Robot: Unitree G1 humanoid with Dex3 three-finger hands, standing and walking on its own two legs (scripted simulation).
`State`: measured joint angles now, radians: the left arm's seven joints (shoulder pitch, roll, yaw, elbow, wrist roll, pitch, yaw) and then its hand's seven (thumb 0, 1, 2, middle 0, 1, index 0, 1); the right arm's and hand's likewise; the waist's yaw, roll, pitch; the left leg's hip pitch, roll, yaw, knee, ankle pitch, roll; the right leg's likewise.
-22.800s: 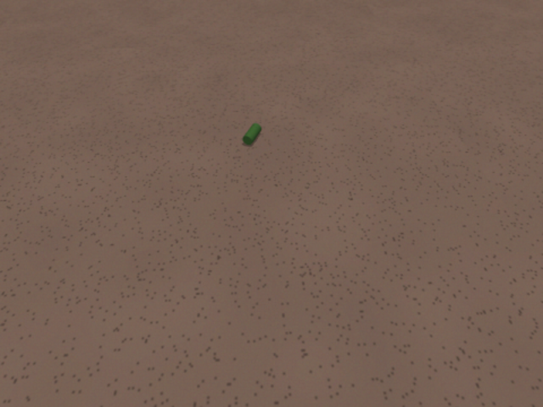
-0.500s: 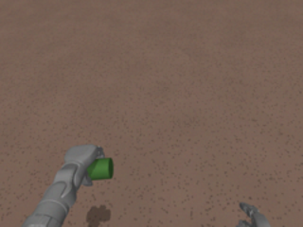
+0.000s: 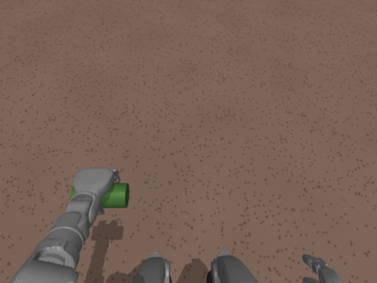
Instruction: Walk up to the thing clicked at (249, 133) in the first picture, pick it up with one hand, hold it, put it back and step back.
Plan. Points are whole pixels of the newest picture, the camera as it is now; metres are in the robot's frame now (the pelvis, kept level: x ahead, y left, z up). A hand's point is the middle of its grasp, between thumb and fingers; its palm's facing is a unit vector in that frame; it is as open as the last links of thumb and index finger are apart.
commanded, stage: crouch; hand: left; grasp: from above
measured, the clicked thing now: (101, 195) +0.34 +0.23 -0.14
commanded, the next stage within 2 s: lower in 1.38 s
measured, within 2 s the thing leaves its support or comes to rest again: neither
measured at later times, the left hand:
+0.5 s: hand (119, 206) +0.38 +0.24 -0.36, palm faces -0.49 +0.01 -0.87, open 9.2 cm
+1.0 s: hand (124, 205) +0.41 +0.25 -0.47, palm faces -0.47 -0.01 -0.88, open 9.2 cm
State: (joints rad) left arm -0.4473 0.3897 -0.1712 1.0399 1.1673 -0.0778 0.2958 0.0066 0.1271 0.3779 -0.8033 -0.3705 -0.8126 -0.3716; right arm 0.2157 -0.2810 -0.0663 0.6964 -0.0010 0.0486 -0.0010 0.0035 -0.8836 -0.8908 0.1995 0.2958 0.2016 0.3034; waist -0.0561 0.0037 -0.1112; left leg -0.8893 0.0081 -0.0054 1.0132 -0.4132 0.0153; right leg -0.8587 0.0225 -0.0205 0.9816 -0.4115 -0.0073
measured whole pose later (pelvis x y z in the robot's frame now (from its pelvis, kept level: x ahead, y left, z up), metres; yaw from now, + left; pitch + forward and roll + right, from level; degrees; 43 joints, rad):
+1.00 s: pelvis -0.04 +0.00 -0.29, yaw -5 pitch +39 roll -7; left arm -0.86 0.65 0.10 1.34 1.26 -0.19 0.40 0.01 0.11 0.39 -0.82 -0.35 -0.83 -0.35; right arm 0.17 -0.26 -0.01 0.74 -0.13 -0.08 0.13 0.00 -0.90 -0.90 0.20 0.30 0.20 0.30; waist -0.20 0.01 -0.12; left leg -2.13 0.02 -0.07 2.14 -0.69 0.03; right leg -2.06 0.02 -0.10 2.08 -0.69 -0.01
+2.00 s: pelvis -0.05 +0.00 -0.38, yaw -9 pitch +34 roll -9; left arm -0.94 0.82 0.18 1.49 1.30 -0.25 0.48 0.01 0.14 0.28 -0.88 -0.24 -0.89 -0.24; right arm 0.13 -0.28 0.10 0.75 -0.18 -0.10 0.17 0.00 -0.90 -0.89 0.20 0.30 0.20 0.30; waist -0.27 -0.05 0.03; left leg -2.35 0.03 -0.12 2.45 -0.71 0.03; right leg -2.27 0.03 -0.16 2.34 -0.68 -0.02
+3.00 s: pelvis -0.05 +0.01 -0.41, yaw -13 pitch +28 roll -13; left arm -0.97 0.99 0.20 1.66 1.33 -0.27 0.59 0.01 0.16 0.26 -0.87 -0.26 -0.88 -0.26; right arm 0.10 -0.33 0.22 0.69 -0.24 -0.22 0.24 0.00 -0.89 -0.89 0.20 0.30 0.20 0.30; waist -0.34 -0.12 0.13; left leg -2.37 0.04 -0.20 2.56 -0.72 0.03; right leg -2.26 0.05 -0.22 2.40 -0.66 0.00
